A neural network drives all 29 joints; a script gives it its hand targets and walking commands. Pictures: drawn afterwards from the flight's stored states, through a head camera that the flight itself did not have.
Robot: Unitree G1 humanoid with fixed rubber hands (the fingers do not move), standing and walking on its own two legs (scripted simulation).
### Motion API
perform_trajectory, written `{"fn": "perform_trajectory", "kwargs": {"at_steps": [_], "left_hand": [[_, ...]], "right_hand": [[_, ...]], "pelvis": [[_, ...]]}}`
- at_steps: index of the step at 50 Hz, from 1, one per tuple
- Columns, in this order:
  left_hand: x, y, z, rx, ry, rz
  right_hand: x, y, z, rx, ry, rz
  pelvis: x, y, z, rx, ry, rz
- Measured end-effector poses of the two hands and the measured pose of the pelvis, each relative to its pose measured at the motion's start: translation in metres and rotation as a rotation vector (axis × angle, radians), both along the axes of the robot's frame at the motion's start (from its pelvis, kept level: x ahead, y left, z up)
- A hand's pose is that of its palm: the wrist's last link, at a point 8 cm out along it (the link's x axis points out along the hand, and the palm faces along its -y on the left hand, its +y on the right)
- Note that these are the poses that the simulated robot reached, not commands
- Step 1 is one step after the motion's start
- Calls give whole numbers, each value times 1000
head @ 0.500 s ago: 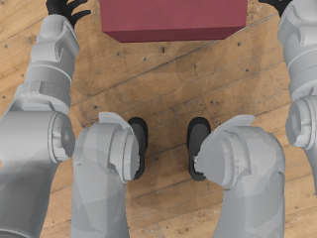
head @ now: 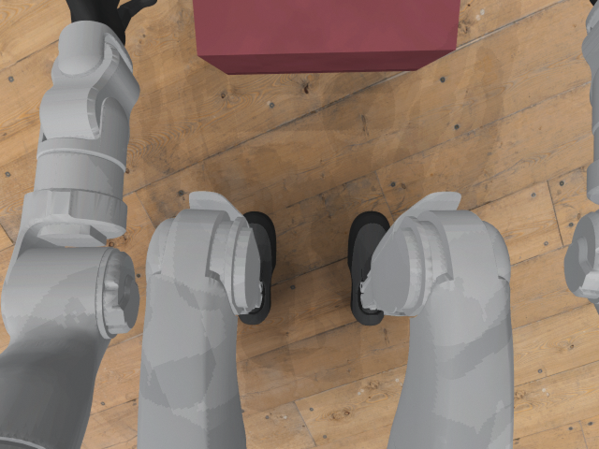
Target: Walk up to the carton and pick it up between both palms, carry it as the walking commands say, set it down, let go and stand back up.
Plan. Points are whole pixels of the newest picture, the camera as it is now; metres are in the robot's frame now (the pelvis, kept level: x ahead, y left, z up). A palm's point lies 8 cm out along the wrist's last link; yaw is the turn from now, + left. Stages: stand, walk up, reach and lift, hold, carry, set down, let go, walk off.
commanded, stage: set down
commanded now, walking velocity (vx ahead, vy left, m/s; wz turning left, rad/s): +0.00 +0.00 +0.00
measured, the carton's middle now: out of the picture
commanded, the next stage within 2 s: let go in 1.10 s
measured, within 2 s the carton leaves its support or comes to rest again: neither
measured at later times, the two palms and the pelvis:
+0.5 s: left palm out of the picture +0.52 +0.21 +0.02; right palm out of the picture +0.54 -0.28 +0.01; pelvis +0.03 -0.01 +0.12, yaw +0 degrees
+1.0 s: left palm out of the picture +0.51 +0.21 +0.17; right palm out of the picture +0.54 -0.29 +0.18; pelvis +0.05 -0.01 +0.25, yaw -1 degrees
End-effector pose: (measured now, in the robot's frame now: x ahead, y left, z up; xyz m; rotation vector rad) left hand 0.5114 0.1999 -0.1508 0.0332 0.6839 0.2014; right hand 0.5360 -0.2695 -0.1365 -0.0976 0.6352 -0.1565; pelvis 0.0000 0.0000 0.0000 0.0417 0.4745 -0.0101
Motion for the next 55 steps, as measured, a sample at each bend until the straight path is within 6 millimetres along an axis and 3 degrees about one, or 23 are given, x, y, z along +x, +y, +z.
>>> {"fn": "perform_trajectory", "kwargs": {"at_steps": [5, 13, 23, 29, 39, 47, 55], "left_hand": [[-2, -7, 25, -3, 25, 13], [11, 8, 97, 12, -31, 21], [5, 9, 157, -3, -24, -22], [13, 4, 192, -13, -29, -22], [9, 6, 256, -15, -48, -28], [-3, 10, 304, -15, -9, -11], [0, 8, 333, -27, -2, 4]], "right_hand": [[0, -12, 35, 8, 29, -3], [12, -5, 95, 32, -7, 31], [3, 0, 137, 45, 40, 55], [5, -18, 184, 31, 6, 36], [7, -10, 244, 49, 4, 74], [4, -16, 300, 39, 7, 70], [-4, -14, 321, 47, 82, 62]], "pelvis": [[-1, -2, 17, 8, 56, -16], [6, -5, 46, 13, 145, -18], [22, -6, 107, 13, 256, -7], [32, -5, 140, 11, 290, -13], [42, -9, 194, 17, 301, -15], [46, -9, 238, 5, 252, -17], [53, -11, 271, 0, 233, -24]]}}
